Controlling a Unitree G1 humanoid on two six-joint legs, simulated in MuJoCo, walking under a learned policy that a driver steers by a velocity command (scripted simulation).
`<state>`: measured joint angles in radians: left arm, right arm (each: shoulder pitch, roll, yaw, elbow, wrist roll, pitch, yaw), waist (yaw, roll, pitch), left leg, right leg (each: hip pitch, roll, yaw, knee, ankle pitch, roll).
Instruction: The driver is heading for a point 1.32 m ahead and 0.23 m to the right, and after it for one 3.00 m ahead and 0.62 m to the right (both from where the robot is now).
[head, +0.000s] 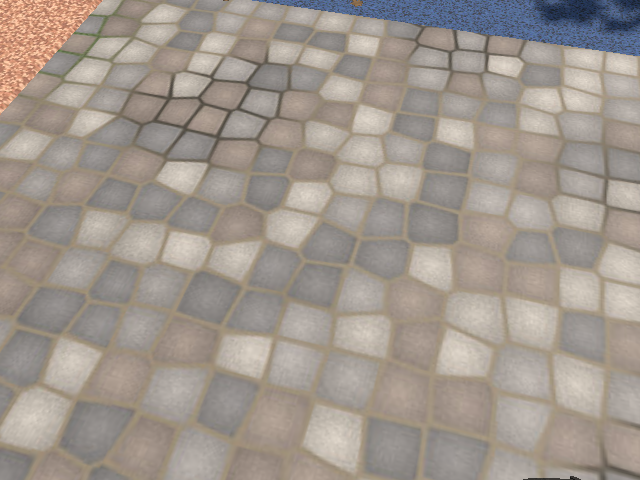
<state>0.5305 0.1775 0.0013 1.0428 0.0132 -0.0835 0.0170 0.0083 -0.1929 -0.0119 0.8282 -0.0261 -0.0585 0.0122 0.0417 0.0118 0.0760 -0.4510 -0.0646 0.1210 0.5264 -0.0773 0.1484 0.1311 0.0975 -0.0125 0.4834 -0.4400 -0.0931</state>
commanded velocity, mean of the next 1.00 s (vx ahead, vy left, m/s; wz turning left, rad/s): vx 0.28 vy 0.00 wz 0.00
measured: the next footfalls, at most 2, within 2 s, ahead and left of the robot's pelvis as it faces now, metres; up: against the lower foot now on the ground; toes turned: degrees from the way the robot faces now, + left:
right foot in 0.48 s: +0.36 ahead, -0.10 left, +0.00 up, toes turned -2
left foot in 0.92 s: +0.29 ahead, +0.08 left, +0.00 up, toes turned +4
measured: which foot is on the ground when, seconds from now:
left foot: down 0.00-0.50, up 0.52-0.90, down 0.92-1.00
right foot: down 0.00-0.00, up 0.02-0.46, down 0.48-0.92, up 0.94-1.00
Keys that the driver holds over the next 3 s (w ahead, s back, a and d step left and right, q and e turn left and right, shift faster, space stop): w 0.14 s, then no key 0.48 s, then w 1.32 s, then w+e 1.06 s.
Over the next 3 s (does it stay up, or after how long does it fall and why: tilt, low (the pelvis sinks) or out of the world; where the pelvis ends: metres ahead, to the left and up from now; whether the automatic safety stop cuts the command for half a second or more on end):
stays up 1.30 -0.12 0.02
